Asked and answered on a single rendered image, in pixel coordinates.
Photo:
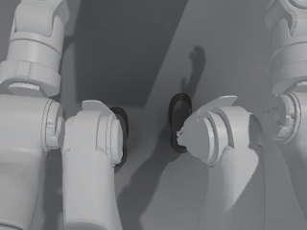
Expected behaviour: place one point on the robot thigh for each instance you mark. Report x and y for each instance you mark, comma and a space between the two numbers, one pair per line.
88, 190
236, 192

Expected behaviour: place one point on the right robot thigh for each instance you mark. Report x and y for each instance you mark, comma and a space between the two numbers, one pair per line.
236, 192

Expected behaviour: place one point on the right robot forearm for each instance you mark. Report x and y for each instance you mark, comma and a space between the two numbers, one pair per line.
286, 21

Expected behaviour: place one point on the left robot upper arm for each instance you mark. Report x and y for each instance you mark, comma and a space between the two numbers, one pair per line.
29, 128

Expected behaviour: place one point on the left robot forearm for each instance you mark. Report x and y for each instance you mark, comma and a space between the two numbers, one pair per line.
35, 49

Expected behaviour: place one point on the left robot thigh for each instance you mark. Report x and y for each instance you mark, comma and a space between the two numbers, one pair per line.
88, 190

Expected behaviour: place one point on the right robot upper arm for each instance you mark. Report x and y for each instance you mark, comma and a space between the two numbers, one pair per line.
285, 122

